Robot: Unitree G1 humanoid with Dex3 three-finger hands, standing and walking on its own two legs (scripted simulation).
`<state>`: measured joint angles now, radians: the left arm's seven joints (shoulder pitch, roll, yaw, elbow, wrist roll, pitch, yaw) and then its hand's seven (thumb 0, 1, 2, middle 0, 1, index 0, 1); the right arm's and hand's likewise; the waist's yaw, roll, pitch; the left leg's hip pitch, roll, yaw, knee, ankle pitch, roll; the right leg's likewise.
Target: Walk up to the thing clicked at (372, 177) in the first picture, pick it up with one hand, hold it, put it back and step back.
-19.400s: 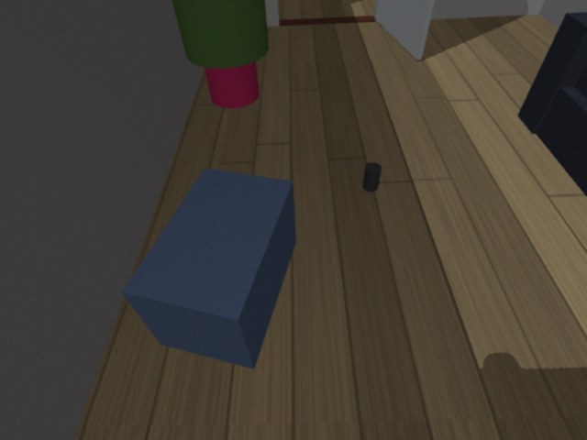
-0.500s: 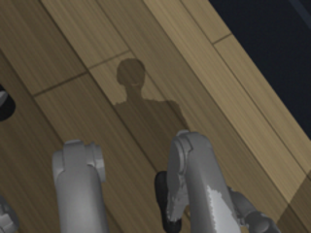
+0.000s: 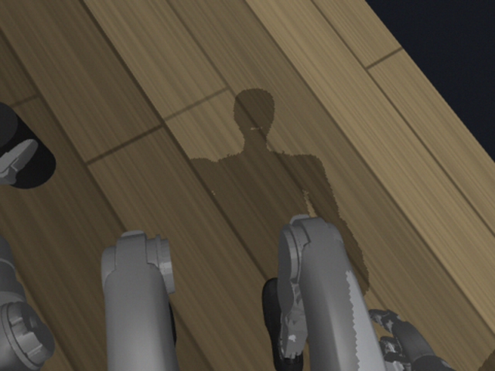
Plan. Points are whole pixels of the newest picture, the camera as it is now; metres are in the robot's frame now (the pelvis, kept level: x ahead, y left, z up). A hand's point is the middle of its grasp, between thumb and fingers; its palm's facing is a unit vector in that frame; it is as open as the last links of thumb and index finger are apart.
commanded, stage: settle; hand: left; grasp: from the side
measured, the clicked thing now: (8, 148) +0.44 +0.35 -0.09
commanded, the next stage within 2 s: lift in 0.74 s
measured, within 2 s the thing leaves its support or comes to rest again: neither
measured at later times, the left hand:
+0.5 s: hand out of the picture +0.44 +0.34 -0.01, palm faces +0.44 -0.90 -0.08, open 6.7 cm
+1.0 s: hand out of the picture +0.45 +0.33 +0.01, palm faces +0.41 -0.91 -0.08, open 6.7 cm
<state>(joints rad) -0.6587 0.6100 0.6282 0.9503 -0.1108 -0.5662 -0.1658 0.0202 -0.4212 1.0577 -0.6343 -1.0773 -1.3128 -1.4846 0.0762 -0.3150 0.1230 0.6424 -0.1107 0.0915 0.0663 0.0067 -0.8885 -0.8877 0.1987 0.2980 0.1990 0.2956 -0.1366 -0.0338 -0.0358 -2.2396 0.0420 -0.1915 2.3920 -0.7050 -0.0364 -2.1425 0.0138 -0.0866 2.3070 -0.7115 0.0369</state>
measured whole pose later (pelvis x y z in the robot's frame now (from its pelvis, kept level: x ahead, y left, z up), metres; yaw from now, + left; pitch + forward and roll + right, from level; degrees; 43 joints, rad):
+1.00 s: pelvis +0.00 +0.00 +0.03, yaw +2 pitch +33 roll -6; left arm -0.70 0.54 0.61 0.96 -0.07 -0.54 -0.13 0.02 -0.42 1.06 -0.63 -1.08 -1.34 -1.51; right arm 0.11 -0.29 0.05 0.68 -0.09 0.07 0.05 0.01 -0.91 -0.89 0.20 0.30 0.20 0.30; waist -0.13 -0.01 -0.10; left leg -2.16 0.05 -0.14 2.27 -0.69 -0.03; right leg -2.09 0.00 -0.05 2.21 -0.71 0.03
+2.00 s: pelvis +0.05 +0.01 +0.28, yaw +7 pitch +24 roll -4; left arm -0.19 0.25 0.28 0.32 -0.14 -0.27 0.04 0.01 -0.38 1.00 -0.62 -1.08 -1.28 -1.38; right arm 0.16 -0.22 0.00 0.61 0.02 -0.02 -0.05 0.01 -0.91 -0.89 0.20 0.30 0.20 0.30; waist -0.04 0.02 -0.16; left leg -1.28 0.06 -0.06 1.47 -0.60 -0.01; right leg -1.21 -0.02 -0.05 1.41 -0.61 0.03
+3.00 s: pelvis +0.08 +0.00 +0.37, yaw +8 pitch +11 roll -2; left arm -0.09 0.15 0.16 0.35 -0.11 -0.33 0.12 0.01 -0.35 0.95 -0.64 -1.02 -1.18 -1.28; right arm 0.22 -0.21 -0.01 0.65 -0.02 0.00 -0.05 0.01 -0.92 -0.89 0.20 0.30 0.20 0.30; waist -0.02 0.02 -0.07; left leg -0.71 0.06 -0.02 0.98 -0.46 -0.03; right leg -0.66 -0.02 -0.04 0.94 -0.47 0.02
